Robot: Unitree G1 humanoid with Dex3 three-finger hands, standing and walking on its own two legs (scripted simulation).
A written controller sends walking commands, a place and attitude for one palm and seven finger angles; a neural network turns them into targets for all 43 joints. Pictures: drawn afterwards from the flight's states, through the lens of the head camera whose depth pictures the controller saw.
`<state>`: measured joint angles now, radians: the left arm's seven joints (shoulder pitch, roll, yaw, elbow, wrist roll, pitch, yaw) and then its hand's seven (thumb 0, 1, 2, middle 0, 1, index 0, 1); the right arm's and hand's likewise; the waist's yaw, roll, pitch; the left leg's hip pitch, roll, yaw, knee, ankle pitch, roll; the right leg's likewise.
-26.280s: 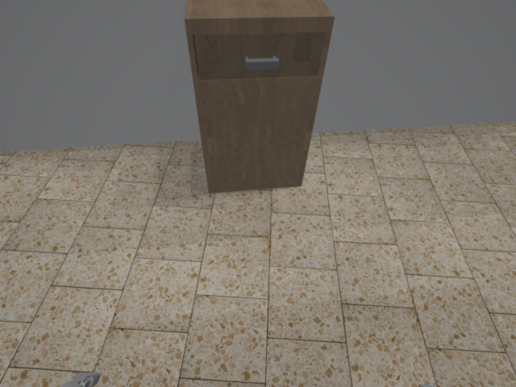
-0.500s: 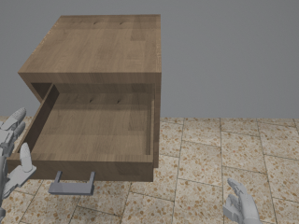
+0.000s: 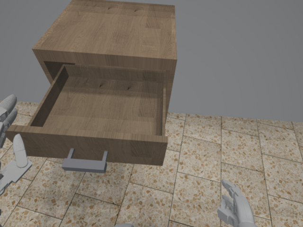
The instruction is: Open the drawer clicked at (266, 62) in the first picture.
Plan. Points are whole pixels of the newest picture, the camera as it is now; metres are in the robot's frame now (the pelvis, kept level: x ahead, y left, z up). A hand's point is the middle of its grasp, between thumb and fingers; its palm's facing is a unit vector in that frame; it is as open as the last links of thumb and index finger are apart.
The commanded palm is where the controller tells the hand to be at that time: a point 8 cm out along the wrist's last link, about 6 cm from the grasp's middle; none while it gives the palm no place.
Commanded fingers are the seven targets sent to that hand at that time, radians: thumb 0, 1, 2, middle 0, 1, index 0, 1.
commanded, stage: step back with the hand held close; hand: left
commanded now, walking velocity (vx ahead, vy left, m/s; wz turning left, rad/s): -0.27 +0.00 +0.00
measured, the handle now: (87, 158) +0.29 +0.21 -0.04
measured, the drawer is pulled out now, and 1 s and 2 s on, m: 0.30 0.30 0.30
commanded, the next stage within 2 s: stop stepping back and stand still in 0.64 s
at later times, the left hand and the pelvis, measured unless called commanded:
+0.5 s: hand (45, 208) +0.13 +0.17 +0.18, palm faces +0.12 -0.83 -0.54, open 7.4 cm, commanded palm +0.05 +0.24 +0.19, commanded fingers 0.00 0.90 0.90 -0.20 -0.30 -0.20 -0.30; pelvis -0.10 -0.03 +0.00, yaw -4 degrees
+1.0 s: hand out of the picture -0.02 +0.15 +0.18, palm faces +0.30 -0.80 -0.53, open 7.4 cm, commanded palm -0.08 +0.20 +0.19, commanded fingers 0.00 0.90 0.90 -0.20 -0.30 -0.20 -0.30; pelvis -0.21 -0.08 +0.01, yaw -1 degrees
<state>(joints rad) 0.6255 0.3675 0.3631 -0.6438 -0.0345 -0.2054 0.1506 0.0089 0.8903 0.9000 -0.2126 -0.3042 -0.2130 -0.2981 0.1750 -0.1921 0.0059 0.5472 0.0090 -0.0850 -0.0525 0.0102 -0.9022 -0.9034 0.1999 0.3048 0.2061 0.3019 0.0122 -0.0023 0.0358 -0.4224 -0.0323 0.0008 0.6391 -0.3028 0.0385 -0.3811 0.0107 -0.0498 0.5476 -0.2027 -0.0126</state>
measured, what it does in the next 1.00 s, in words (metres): walks backwards: right foot, then left foot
